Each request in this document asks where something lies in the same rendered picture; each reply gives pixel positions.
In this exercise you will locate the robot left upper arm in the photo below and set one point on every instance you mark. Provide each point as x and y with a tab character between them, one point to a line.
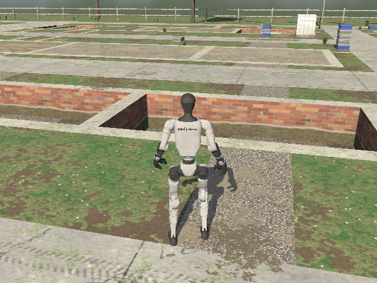
166	134

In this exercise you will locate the robot left forearm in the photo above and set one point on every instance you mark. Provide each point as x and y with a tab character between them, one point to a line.
159	153

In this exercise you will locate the humanoid robot head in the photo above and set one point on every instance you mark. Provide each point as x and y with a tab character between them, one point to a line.
188	103

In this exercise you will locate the robot left hand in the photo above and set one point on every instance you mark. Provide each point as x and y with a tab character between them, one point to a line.
155	162

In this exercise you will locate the robot right forearm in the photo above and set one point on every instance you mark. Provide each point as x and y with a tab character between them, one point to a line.
218	156

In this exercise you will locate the humanoid robot torso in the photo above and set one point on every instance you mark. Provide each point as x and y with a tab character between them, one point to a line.
188	139

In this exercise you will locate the robot right hand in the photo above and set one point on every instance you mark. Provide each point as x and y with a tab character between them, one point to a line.
223	167

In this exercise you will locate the robot right upper arm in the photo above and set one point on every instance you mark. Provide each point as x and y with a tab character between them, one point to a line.
206	124

